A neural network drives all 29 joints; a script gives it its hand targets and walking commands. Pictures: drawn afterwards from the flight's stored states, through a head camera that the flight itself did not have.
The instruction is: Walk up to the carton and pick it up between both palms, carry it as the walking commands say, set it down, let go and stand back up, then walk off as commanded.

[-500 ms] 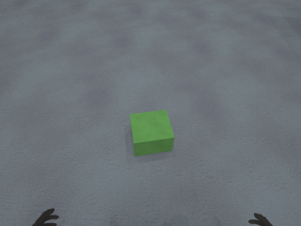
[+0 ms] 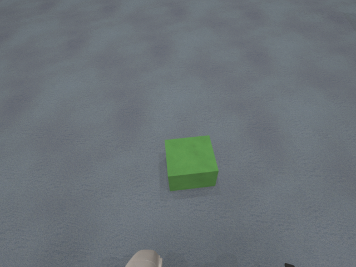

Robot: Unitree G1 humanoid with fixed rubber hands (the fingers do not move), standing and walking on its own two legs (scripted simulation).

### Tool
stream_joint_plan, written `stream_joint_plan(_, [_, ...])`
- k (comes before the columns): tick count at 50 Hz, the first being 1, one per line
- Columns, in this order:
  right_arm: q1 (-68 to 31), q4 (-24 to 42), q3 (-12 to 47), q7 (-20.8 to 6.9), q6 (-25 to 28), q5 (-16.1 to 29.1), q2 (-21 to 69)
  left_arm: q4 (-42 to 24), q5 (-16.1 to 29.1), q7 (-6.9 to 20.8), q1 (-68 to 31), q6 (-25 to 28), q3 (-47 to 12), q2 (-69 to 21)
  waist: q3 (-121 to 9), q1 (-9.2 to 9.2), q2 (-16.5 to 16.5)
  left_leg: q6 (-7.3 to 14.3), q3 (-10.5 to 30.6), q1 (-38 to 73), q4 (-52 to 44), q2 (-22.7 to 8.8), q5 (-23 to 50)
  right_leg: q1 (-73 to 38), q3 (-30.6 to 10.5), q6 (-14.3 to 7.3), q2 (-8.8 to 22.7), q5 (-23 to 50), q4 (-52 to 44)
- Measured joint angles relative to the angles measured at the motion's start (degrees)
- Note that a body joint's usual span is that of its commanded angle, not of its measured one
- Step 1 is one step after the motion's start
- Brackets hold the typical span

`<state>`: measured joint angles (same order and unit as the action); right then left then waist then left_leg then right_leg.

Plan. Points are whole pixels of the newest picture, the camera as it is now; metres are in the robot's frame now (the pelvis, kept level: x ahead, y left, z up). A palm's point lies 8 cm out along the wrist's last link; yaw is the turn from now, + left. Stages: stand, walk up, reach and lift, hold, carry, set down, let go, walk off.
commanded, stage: walk up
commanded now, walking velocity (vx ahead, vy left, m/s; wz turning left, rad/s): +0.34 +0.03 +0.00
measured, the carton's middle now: (189, 162) +0.77 +0.02 -0.69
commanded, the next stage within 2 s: none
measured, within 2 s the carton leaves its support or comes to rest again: neither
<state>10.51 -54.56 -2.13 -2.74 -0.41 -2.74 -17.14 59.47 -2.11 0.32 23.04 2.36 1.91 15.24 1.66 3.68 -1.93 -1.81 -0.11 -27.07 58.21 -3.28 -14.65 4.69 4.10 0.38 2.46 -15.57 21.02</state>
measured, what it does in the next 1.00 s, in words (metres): walks ahead: left foot, then right foot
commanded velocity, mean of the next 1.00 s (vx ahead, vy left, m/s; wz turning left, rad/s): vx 0.13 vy -0.01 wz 0.00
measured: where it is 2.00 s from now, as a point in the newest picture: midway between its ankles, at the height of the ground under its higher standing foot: (197, 255)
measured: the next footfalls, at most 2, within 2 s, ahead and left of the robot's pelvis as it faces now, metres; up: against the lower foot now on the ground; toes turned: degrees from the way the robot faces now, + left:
left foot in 0.18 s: +0.19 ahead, +0.16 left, +0.00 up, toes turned +8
right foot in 0.62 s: +0.29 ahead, -0.12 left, +0.00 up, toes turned -5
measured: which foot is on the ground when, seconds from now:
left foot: up 0.00-0.16, down 0.18-0.64, up 0.66-1.00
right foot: down 0.00-0.20, up 0.22-0.60, down 0.62-1.00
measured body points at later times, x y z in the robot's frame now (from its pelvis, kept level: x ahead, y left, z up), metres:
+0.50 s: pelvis +0.16 +0.04 +0.01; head +0.18 +0.07 +0.45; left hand +0.22 +0.29 -0.16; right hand +0.15 -0.23 -0.12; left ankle +0.15 +0.15 -0.75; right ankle +0.19 -0.13 -0.68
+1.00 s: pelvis +0.18 +0.03 -0.01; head +0.21 +0.02 +0.44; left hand +0.22 +0.30 -0.14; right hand +0.26 -0.24 -0.16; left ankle +0.17 +0.16 -0.71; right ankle +0.25 -0.12 -0.75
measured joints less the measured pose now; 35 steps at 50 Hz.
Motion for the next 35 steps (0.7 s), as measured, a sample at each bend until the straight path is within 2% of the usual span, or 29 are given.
stream_joint_plan(4, [-2.7, 1.3, 0.7, -0.2, 0.1, 1.3, 1.8, 0.5, -0.3, 0.4, 2.7, 0.8, 0.0, -1.3, 1.6, 0.82, 0.7, -0.6, -2.3, 0.3, -13.3, -1.4, 1.3, -4.2, 0.5, 1.0, 1.3, -0.4, -3.5])
stream_joint_plan(8, [-5.7, 2.0, 0.9, 0.4, 0.8, 1.7, 3.2, 0.6, 0.1, 0.1, 3.4, 0.5, -0.2, -2.2, 2.5, 1.80, 1.5, -0.1, -5.1, 3.8, -25.7, -0.1, 3.1, -5.2, 1.0, 2.9, 2.5, -4.2, -1.1])
stream_joint_plan(9, [-6.0, 2.2, 0.9, 0.6, 1.4, 1.5, 3.3, 0.5, 0.3, 0.0, 3.8, 0.4, -0.2, -2.4, 2.5, 1.85, 1.5, 0.3, -5.9, 5.8, -28.9, 0.2, 4.4, -4.5, 0.8, 3.1, 2.7, -6.2, 1.8])
stream_joint_plan(10, [-6.3, 2.2, 0.6, 1.0, 2.1, 1.2, 3.6, 0.5, 0.5, -0.2, 3.7, 0.3, -0.2, -2.4, 2.8, 1.63, 2.0, 2.0, -6.4, 6.1, -29.2, 0.6, 7.0, -2.4, 0.5, 2.6, 3.3, -8.5, 7.3])
stream_joint_plan(12, [-5.7, 2.2, 0.5, 1.6, 2.8, 1.3, 4.3, 0.7, 0.4, -0.6, 2.1, -0.6, 0.0, -2.1, 3.5, 1.05, 3.0, 3.7, -6.8, 5.9, -25.8, 0.6, 4.7, 4.3, -2.1, 1.3, 2.5, -13.1, 24.0])
stream_joint_plan(14, [-3.5, 1.7, 0.6, 2.2, 2.9, 1.5, 4.7, 0.8, 0.2, -0.4, 0.2, -1.4, 0.4, -1.3, 3.4, -0.02, 3.6, 3.7, -6.8, 7.9, -26.5, -0.1, 2.6, 10.5, -2.8, 0.7, 1.3, -11.1, 36.3])
stream_joint_plan(17, [0.5, 0.4, 0.2, 2.6, 3.1, 1.3, 4.5, 0.0, 0.2, 0.2, -3.3, -2.1, 0.7, 0.0, 2.8, -2.09, 4.4, 2.8, -6.6, 11.8, -31.0, -0.6, 3.4, 16.8, -1.7, 0.4, 1.9, -5.9, 41.6])
stream_joint_plan(23, [7.3, -2.3, -0.3, 2.7, 3.5, 1.1, 4.4, -1.7, 0.4, 1.2, -9.8, -3.8, 1.0, 0.3, 1.7, -4.88, 4.2, 2.2, -5.9, 17.4, -36.6, -1.4, 3.5, 21.9, -1.1, 1.7, 3.1, -0.3, 34.8])
stream_joint_plan(29, [9.1, -4.9, -0.1, 3.5, 2.2, 1.7, 5.4, -3.7, 1.8, 0.3, -15.3, -3.6, 0.3, -1.4, 3.0, -5.90, 3.6, 0.4, -6.4, 20.9, -36.9, -1.5, 1.6, 17.4, -1.3, 1.5, 2.2, 3.9, 15.9])
stream_joint_plan(31, [9.3, -5.2, -0.1, 3.6, 1.4, 2.1, 5.8, -4.0, 1.7, -0.3, -15.7, -2.8, 0.1, -1.7, 3.0, -6.09, 4.1, -0.5, -6.6, 20.9, -33.9, -0.7, -0.8, 13.2, -0.7, 1.2, 2.2, 9.7, 8.0])
stream_joint_plan(32, [9.3, -5.2, -0.1, 3.7, 1.0, 2.3, 5.8, -3.8, 1.3, -0.6, -15.7, -2.4, 0.1, -2.0, 2.8, -6.03, 3.9, -0.9, -6.7, 20.4, -31.7, -0.5, -2.4, 12.0, -0.7, 0.8, 2.4, 7.9, 6.8])
stream_joint_plan(35, [7.6, -5.0, 0.0, 4.4, -0.8, 2.5, 5.2, -2.7, 1.2, -1.1, -15.8, -2.2, -0.3, -4.2, 3.2, -5.96, 0.7, 0.2, -4.3, 17.8, -24.6, -0.4, -11.9, 11.6, -0.1, -0.3, 1.3, 4.9, 8.1])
